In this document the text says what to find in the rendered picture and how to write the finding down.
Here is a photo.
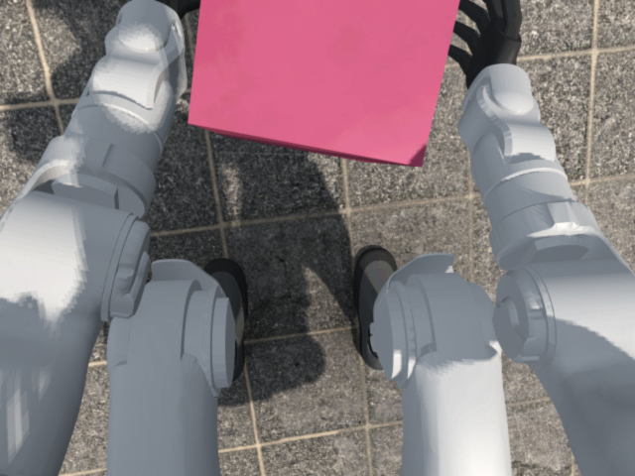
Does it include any carton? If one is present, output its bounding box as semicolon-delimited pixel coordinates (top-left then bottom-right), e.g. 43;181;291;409
188;0;460;167

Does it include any right robot hand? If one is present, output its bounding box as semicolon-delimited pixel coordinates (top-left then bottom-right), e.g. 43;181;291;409
447;0;522;90

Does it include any left robot forearm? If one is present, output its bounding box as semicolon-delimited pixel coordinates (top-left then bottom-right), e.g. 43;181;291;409
0;0;188;233

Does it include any right robot forearm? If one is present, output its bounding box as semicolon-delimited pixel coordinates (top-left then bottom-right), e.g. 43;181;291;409
457;63;635;276

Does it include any right robot upper arm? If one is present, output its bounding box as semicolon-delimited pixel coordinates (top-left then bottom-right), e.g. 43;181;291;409
492;258;635;476

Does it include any robot right shin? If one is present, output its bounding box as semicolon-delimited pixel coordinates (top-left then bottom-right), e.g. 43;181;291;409
370;253;502;365

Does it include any left robot thigh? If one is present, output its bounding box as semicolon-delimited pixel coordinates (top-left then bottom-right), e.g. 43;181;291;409
106;280;235;476

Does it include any left robot hand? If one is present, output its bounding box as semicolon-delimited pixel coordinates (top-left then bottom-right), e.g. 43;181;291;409
156;0;200;20

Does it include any left robot upper arm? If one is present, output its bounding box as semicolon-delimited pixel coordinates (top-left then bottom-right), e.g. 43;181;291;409
0;190;151;476

